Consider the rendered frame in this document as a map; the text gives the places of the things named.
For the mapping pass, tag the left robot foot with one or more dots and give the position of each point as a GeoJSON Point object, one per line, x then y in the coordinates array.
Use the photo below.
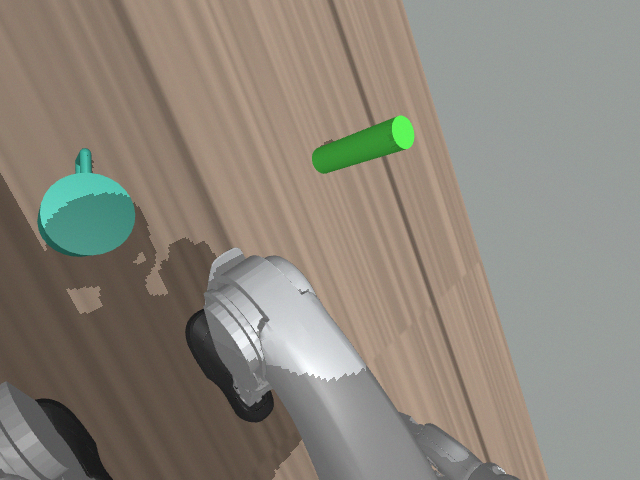
{"type": "Point", "coordinates": [76, 436]}

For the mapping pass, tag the right robot foot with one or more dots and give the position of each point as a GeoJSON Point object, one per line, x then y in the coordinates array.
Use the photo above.
{"type": "Point", "coordinates": [201, 345]}

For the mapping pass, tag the right robot hand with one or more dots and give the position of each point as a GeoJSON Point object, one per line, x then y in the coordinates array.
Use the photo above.
{"type": "Point", "coordinates": [452, 460]}

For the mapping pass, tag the right robot arm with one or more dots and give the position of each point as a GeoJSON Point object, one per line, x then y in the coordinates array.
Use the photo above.
{"type": "Point", "coordinates": [490, 471]}

